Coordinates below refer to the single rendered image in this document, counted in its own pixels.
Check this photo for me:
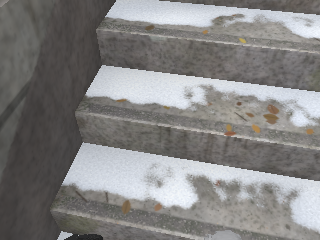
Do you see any robot right thigh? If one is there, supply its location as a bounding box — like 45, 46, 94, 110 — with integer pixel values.
204, 230, 241, 240

